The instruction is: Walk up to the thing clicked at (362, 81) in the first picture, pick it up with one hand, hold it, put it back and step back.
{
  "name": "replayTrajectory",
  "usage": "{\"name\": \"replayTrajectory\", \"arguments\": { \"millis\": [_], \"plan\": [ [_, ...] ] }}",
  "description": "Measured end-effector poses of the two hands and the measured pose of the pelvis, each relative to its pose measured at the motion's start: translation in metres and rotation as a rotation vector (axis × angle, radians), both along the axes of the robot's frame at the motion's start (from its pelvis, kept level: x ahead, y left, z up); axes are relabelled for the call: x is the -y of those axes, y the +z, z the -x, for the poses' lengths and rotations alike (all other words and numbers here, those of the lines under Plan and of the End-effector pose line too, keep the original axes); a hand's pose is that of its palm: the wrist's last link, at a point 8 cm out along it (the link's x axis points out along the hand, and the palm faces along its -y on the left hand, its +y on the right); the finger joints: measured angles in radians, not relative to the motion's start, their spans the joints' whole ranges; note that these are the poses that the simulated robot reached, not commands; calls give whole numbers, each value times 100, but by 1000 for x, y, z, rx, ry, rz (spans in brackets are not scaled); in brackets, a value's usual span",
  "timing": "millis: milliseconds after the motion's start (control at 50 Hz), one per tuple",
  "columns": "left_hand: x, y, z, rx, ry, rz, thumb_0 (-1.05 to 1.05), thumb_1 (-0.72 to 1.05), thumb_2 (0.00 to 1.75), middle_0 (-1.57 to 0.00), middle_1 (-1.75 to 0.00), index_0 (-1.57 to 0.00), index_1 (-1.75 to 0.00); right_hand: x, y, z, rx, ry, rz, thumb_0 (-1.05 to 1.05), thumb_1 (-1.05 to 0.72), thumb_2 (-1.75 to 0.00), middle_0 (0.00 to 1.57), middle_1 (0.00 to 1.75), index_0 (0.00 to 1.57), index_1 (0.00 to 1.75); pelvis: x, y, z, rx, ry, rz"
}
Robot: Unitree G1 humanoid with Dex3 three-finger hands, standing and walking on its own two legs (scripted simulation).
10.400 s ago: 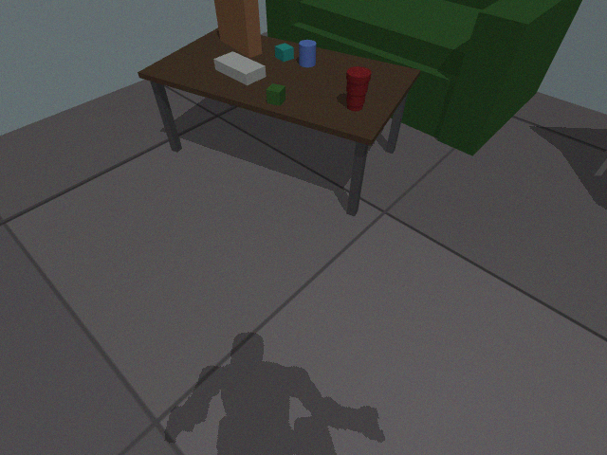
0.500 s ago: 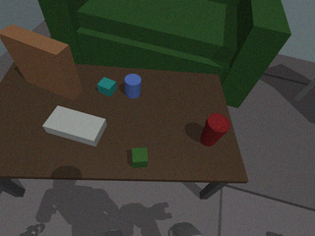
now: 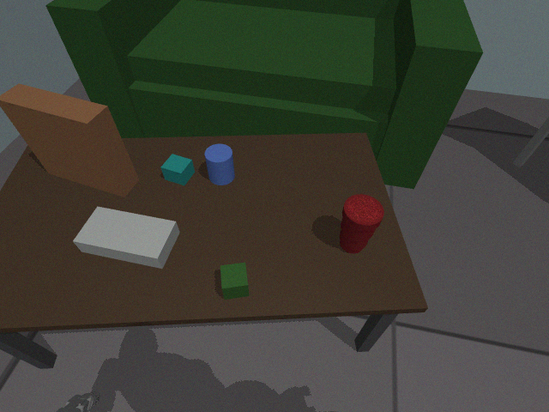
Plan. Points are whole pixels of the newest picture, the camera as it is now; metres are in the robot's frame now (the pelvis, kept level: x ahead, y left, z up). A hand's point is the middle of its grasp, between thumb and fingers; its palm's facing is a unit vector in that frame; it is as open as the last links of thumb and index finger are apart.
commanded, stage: walk up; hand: right
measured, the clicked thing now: (357, 227) +0.58 -0.19 -0.22
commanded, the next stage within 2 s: stand in 1.46 s
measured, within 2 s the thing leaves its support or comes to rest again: neither
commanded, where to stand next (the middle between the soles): +0.07 -0.01 m, yaw +3 degrees
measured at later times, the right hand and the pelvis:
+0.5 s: hand out of the picture +0.09 -0.27 -0.13, palm faces -0.08 +0.94 -0.34, open 7.4 cm; pelvis +0.00 -0.02 +0.03, yaw +2 degrees
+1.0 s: hand out of the picture +0.11 -0.24 -0.12, palm faces -0.07 +0.94 -0.35, open 7.4 cm; pelvis +0.01 +0.00 +0.03, yaw +3 degrees
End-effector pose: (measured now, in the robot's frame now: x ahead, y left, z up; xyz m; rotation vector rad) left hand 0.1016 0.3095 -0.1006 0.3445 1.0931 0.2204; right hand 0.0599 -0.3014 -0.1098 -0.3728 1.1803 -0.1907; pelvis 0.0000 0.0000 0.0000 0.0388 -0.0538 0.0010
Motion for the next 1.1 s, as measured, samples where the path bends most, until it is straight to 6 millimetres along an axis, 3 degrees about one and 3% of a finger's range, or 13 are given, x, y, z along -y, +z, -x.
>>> {"name": "replayTrajectory", "arguments": {
  "millis": [80, 240, 340, 760, 1100],
  "plan": [
    [9, 1, 7, -4, 7, 28, 1, 90, 90, -21, -30, -21, -30, 3, 8, 2, 2, 17, -5, 1, -90, -90, 21, 30, 21, 30, 6, 6, 3, -2, 8, 33],
    [26, 6, 36, -61, 30, 40, 1, 90, 90, -21, -30, -21, -30, 19, 17, -16, 43, 21, -20, 1, -90, -90, 21, 30, 21, 30, 18, 16, 8, 0, 21, 33],
    [30, 12, 43, -80, 50, 40, 1, 90, 90, -21, -30, -21, -30, 21, 18, -26, 37, 29, -33, 1, -90, -90, 21, 30, 20, 30, 19, 22, 5, -2, 29, 38],
    [12, 17, 7, -63, 66, 59, 1, 90, 90, -21, -30, -21, -30, -7, 26, -34, -19, 12, -38, 0, -90, -90, 21, 30, 20, 30, 3, 33, -9, -15, 37, 47],
    [4, 14, 24, -124, 90, 57, 1, 90, 90, -20, -30, -21, -30, -16, 27, -51, -14, 20, -43, 0, -90, -90, 21, 30, 20, 30, -5, 34, -14, -22, 50, 46]
  ]
}}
